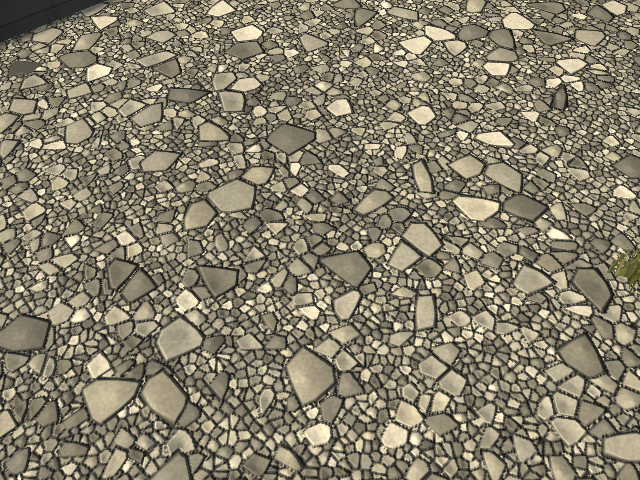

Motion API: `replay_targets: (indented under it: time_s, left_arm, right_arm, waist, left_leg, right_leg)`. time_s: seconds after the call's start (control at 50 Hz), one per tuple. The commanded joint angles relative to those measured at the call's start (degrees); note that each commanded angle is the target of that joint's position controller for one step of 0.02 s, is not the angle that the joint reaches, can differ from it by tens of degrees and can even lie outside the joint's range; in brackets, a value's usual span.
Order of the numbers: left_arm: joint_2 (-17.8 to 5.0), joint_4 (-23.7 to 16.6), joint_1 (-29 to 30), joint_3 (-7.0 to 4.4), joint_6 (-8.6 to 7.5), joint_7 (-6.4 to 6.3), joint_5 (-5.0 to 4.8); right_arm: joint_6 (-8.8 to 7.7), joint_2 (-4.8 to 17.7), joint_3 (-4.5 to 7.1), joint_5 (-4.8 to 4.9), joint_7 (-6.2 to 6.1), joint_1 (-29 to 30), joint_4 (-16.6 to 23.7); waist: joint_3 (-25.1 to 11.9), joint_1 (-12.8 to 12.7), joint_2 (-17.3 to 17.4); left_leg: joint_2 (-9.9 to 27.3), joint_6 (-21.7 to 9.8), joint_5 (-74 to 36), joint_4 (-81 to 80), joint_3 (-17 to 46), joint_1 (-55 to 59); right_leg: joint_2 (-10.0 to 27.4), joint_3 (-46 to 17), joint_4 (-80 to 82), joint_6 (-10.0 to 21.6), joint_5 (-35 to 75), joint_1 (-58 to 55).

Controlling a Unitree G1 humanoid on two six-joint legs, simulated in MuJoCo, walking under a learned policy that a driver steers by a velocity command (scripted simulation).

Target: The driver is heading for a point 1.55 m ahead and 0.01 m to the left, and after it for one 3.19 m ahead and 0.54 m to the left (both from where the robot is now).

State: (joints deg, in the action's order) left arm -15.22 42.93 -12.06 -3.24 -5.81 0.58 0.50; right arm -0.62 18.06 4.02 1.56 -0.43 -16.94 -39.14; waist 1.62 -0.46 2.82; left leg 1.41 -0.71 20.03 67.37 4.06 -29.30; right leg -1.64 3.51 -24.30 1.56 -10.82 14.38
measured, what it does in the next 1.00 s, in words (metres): walks ahead: left foot, then right foot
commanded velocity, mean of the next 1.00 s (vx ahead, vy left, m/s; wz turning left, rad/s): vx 0.50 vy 0.00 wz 0.12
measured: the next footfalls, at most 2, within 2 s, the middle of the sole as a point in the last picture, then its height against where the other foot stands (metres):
left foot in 0.34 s outside the picture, level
right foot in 0.88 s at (342, 391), level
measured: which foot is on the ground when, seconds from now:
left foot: up 0.00-0.32, down 0.34-0.90, up 0.92-1.00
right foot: down 0.00-0.36, up 0.38-0.86, down 0.88-1.00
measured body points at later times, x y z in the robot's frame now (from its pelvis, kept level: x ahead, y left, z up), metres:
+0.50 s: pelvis +0.27 +0.08 +0.00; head +0.30 +0.10 +0.45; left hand +0.30 +0.38 -0.12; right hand +0.46 -0.15 -0.09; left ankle +0.29 +0.16 -0.74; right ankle +0.24 -0.10 -0.65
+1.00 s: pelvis +0.56 +0.07 -0.01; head +0.60 +0.07 +0.44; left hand +0.68 +0.36 -0.11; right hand +0.68 -0.20 -0.13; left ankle +0.43 +0.20 -0.64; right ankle +0.64 +0.00 -0.74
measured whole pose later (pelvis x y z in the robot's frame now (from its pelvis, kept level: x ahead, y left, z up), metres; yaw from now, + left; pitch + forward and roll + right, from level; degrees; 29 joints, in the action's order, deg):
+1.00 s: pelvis +0.56 +0.07 -0.01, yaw +3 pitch +2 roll +0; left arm -17.2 42.4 -11.2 -3.4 -3.7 2.5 -0.9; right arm -5.4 16.8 2.6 0.5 0.0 -15.0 -43.9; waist 2.8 -0.3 0.5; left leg 0.5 -0.5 23.3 67.7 2.0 -20.2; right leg -4.6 -0.1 -31.0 5.1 -9.3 23.4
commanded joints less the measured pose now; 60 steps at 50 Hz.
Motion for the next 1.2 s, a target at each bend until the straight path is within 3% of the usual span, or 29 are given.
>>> replay_targets:
  time_s: [0.02, 0.16, 0.24, 0.28, 0.3, 0.32, 0.34, 0.36, 0.38, 0.4, 0.42, 0.44, 0.46, 0.54, 0.66, 0.76, 0.8, 0.84, 0.86, 0.88, 0.9, 0.92, 0.94, 0.96, 0.98, 1.0, 1.08, 1.14, 1.2]
  left_arm:
    - [-7.08, -1.74, -0.18, -1.87, -1.09, -0.25, -0.24]
    - [-10.42, 0.93, -1.81, -2.67, -0.12, -0.65, -0.59]
    - [-12.31, 2.96, -5.28, -3.16, 1.11, -0.64, -1.72]
    - [-13.74, 3.64, -5.77, -3.48, 1.74, -0.67, -2.4]
    - [-14.66, 3.83, -5.69, -3.68, 2.04, -0.8, -2.65]
    - [-14.71, 4.0, -5.07, -3.5, 2.37, -0.92, -2.75]
    - [-12.9, 3.98, -5.38, -2.62, 2.24, -1.12, -2.23]
    - [-6.31, 1.38, -9.58, -0.23, 1.41, -0.51, 0.29]
    - [-6.31, 1.77, -10.26, 0.49, -0.16, 0.17, -0.53]
    - [-11.46, 0.47, -3.37, -1.14, -0.86, 0.64, -3.18]
    - [-10.67, -1.02, 0.13, -0.79, -1.26, 0.63, -3.67]
    - [-9.91, -0.53, 0.73, -0.72, -1.21, 0.2, -2.5]
    - [-10.0, 0.09, -0.35, -1.01, -0.7, 0.02, -1.6]
    - [-7.08, 1.41, -2.81, -0.61, 1.49, -0.08, -0.85]
    - [-4.53, -0.53, 6.64, 0.48, 1.24, 0.87, -1.46]
    - [-4.99, -3.47, 12.31, 0.57, 1.09, 2.41, -1.91]
    - [-5.34, -4.41, 12.43, 0.43, 1.03, 3.17, -1.59]
    - [-7.06, -4.27, 8.36, -0.47, 1.27, 3.39, -1.31]
    - [-8.93, -3.0, 2.16, -1.66, 1.49, 3.18, -1.23]
    - [-12.19, -1.09, -6.26, -3.38, 1.73, 2.57, -1.37]
    - [-19.14, -0.96, -12.67, -5.31, 2.04, 1.77, -1.39]
    - [-16.61, -1.39, -12.8, -4.34, 1.85, 1.95, -2.27]
    - [-13.17, -1.58, -11.95, -3.24, 1.73, 1.85, -1.87]
    - [-11.52, -2.21, -9.09, -2.82, 1.66, 1.58, -1.59]
    - [-10.45, -2.9, -5.7, -2.39, 1.69, 1.47, -1.38]
    - [-8.77, -3.77, -3.16, -1.85, 1.59, 1.21, -0.89]
    - [-9.77, -5.08, -1.72, -2.15, 1.6, 0.11, -0.88]
    - [-11.14, -4.38, -3.66, -2.7, 1.91, -0.87, -1.54]
    - [-11.37, -3.47, -6.52, -2.86, 2.66, -1.41, -1.89]
  right_arm:
    - [-0.22, 2.9, 1.05, -0.02, 0.26, 1.55, 5.48]
    - [-1.28, 0.78, -0.05, -0.26, 2.09, 11.04, 7.87]
    - [-1.39, 0.63, -0.23, -0.06, 3.39, 16.43, 10.35]
    - [-1.36, 1.86, 0.42, -0.44, 3.55, 15.48, 10.93]
    - [-1.22, 3.28, 1.18, -0.75, 3.43, 12.51, 10.45]
    - [-1.05, 5.43, 2.48, -0.83, 3.12, 5.22, 8.51]
    - [-0.69, 8.39, 4.09, -0.67, 2.22, -4.02, 5.71]
    - [-0.59, 15.09, 5.28, -0.9, 1.21, -9.1, 4.59]
    - [-1.24, 13.81, 4.37, -0.51, 1.49, -9.54, 5.62]
    - [-1.9, 9.95, 3.06, -1.04, 2.03, -7.48, 5.13]
    - [-2.34, 8.63, 2.55, -0.97, 2.1, -4.15, 4.72]
    - [-2.62, 6.66, 1.88, -0.94, 2.1, -0.42, 4.48]
    - [-2.93, 4.81, 1.22, -1.33, 2.09, 2.18, 4.71]
    - [-4.38, 5.25, 1.27, -1.58, 1.67, 3.46, 3.33]
    - [-4.59, 6.46, 1.35, -2.03, 0.53, 0.66, -0.33]
    - [-4.08, 7.41, 1.96, -1.4, 0.29, -2.57, -3.98]
    - [-3.37, 7.83, 2.24, -1.08, -0.07, -2.25, -4.62]
    - [-2.56, 9.17, 2.6, -1.14, -0.65, -0.78, -4.4]
    - [-1.92, 9.52, 2.6, -1.19, -1.05, 0.28, -4.04]
    - [-1.62, 8.55, 2.07, -1.47, -1.64, -0.32, -3.47]
    - [-2.69, 3.96, 0.37, -2.72, -1.39, -6.18, -1.04]
    - [-4.51, 1.67, -0.87, -2.85, -0.44, -5.37, -1.08]
    - [-6.22, 6.06, 0.15, -0.4, 0.69, -0.35, -0.02]
    - [-7.12, 6.41, -0.02, 0.55, 0.98, 4.04, 1.41]
    - [-7.48, 6.08, -0.03, -0.52, 0.73, 5.93, 1.91]
    - [-7.17, 6.66, 0.48, -1.72, 0.31, 5.94, 1.82]
    - [-5.15, 4.31, 0.22, -2.61, -0.03, 4.11, 1.84]
    - [-5.03, 2.31, -0.62, -2.63, -0.11, 10.45, 3.4]
    - [-5.62, 1.76, -0.94, -1.8, 0.55, 16.26, 4.55]
  waist:
    - [-0.05, -0.52, -8.7]
    - [1.53, -3.47, -6.12]
    - [3.31, -4.68, -5.87]
    - [1.86, -2.59, -6.97]
    - [-0.53, -0.26, -7.97]
    - [-4.61, 4.42, -7.33]
    - [-9.24, 8.96, -5.73]
    - [-16.5, 6.65, 8.06]
    - [-26.82, 6.25, 9.12]
    - [-19.89, 8.14, 3.1]
    - [-11.99, 6.53, 2.56]
    - [-7.43, 4.12, -0.32]
    - [-5.33, 1.99, 0.52]
    - [-3.21, -0.89, 0.41]
    - [1.09, 2.78, 0.45]
    - [3.6, 4.97, -0.37]
    - [3.16, 4.32, 0.02]
    - [-0.54, 1.67, 1.88]
    - [-4.58, -1.93, 1.86]
    - [-9.72, -5.69, -0.3]
    - [-17.8, -4.51, -12.28]
    - [-24.11, -4.18, -16.24]
    - [-19.4, -6.33, -12.01]
    - [-12.59, -5.73, -7.93]
    - [-6.98, -3.53, -3.74]
    - [-5.08, -1.48, -3.99]
    - [-3.24, 1.23, -5.99]
    - [-1.83, -0.91, -6.34]
    - [-1.7, -3.49, -7.44]
  left_leg:
    - [5.04, 0.72, -4.05, -2.28, 2.11, -10.66]
    - [4.48, 0.73, -20.84, -22.72, -2.25, -9.7]
    - [3.06, -1.43, -18.08, -29.94, -5.09, -8.25]
    - [0.18, -3.71, -12.18, -31.99, -7.06, -3.47]
    - [-1.87, -5.08, -9.63, -32.76, -8.3, 1.66]
    - [-3.98, -6.91, -11.76, -35.97, -9.18, 12.12]
    - [-3.91, -8.66, -15.4, -37.38, -6.95, 27.79]
    - [11.87, -16.14, -15.69, -36.15, 17.73, 51.15]
    - [20.9, -23.19, -7.92, -46.29, 41.64, 55.7]
    - [18.83, -19.59, -7.13, -48.55, 33.66, 50.49]
    - [16.35, -17.29, -10.43, -49.16, 25.05, 41.7]
    - [13.8, -15.43, -15.4, -50.1, 18.79, 33.51]
    - [11.73, -14.51, -19.8, -51.79, 14.5, 27.49]
    - [10.11, -15.24, -24.87, -57.67, 8.02, 19.4]
    - [8.32, -11.47, -21.46, -60.45, -1.81, 20.78]
    - [12.53, -10.04, -21.93, -58.83, -4.63, 30.58]
    - [13.86, -8.86, -28.47, -55.61, -5.58, 34.78]
    - [13.36, -7.06, -47.62, -47.85, -7.56, 36.53]
    - [11.76, -5.58, -56.32, -38.58, -9.68, 35.43]
    - [9.15, -3.39, -53.92, -25.4, -11.7, 28.43]
    - [2.44, 0.7, -28.89, -2.63, -12.11, 5.89]
    - [-6.85, 2.4, 11.85, 9.81, -2.26, -8.82]
    - [-2.75, 0.68, 9.84, 12.65, 3.51, -14.99]
    - [-0.18, -0.48, 5.36, 9.76, 2.37, -16.01]
    - [1.95, -0.61, 2.13, 4.16, 1.61, -14.61]
    - [3.75, -0.32, -0.33, -0.71, 1.72, -10.34]
    - [3.71, 3.09, -4.8, -10.05, -0.2, -5.23]
    - [1.98, 4.83, -16.54, -23.37, -0.86, -3.37]
    - [-0.82, 5.27, -24.86, -33.38, -1.25, 1.12]
  right_leg:
    - [16.19, -13.35, 14.89, 9.07, 4.77, -7.29]
    - [15.04, 0.22, 15.57, 7.7, 15.38, -11.33]
    - [17.21, 3.04, 13.82, 6.7, 20.0, -16.58]
    - [18.05, 4.26, 9.07, 6.16, 35.08, -18.95]
    - [17.99, 5.11, 3.91, 5.71, 44.39, -19.61]
    - [16.82, 6.76, -5.16, 4.57, 49.21, -17.67]
    - [14.78, 8.01, -17.18, 2.74, 43.28, -8.87]
    - [8.14, 7.92, -39.64, -0.68, 3.12, 15.12]
    - [1.3, -3.65, -52.17, -1.7, -23.92, 24.04]
    - [4.41, -7.63, -54.53, -1.07, -20.28, 29.14]
    - [6.69, -6.59, -51.33, -0.35, -15.68, 30.12]
    - [8.95, -6.19, -46.87, -0.56, -11.56, 28.04]
    - [10.38, -6.53, -43.51, -0.95, -8.66, 24.22]
    - [10.81, -5.92, -37.33, -3.49, -1.75, 20.35]
    - [8.83, -4.79, -16.93, -3.63, 17.54, 21.73]
    - [6.72, -5.48, -9.45, -0.6, 15.83, 25.05]
    - [5.75, -4.38, -8.37, 1.13, 10.7, 25.31]
    - [2.44, -0.94, -8.58, 3.19, 4.9, 18.37]
    - [-0.23, 1.19, -7.7, 4.57, 4.47, 9.82]
    - [-0.84, -1.01, -7.1, 6.6, 6.59, -4.02]
    - [13.36, -25.38, -7.47, 15.92, 4.39, -27.0]
    - [20.44, -50.96, 4.42, 22.14, -5.42, -37.1]
    - [19.52, -46.55, 7.16, 18.97, -10.88, -34.69]
    - [17.41, -39.07, 7.49, 16.67, -9.55, -27.05]
    - [15.48, -33.42, 8.34, 15.6, -3.92, -17.93]
    - [13.61, -29.39, 9.34, 14.77, 2.1, -11.57]
    - [10.26, -22.35, 11.96, 15.46, 14.36, -1.56]
    - [7.08, -18.23, 11.72, 12.87, 12.95, 1.44]
    - [6.22, -18.85, 10.48, 10.95, 7.86, 1.99]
